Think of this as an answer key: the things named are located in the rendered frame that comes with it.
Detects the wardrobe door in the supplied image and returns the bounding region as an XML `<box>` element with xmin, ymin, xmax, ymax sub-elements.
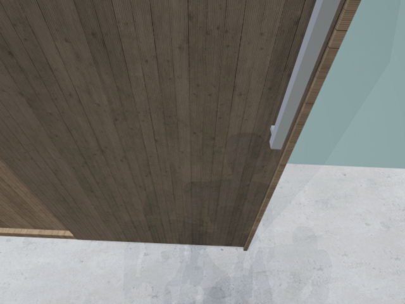
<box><xmin>0</xmin><ymin>157</ymin><xmax>68</xmax><ymax>231</ymax></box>
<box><xmin>0</xmin><ymin>0</ymin><xmax>347</xmax><ymax>247</ymax></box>

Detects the handle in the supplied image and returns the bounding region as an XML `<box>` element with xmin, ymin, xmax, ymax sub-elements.
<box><xmin>270</xmin><ymin>0</ymin><xmax>340</xmax><ymax>149</ymax></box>

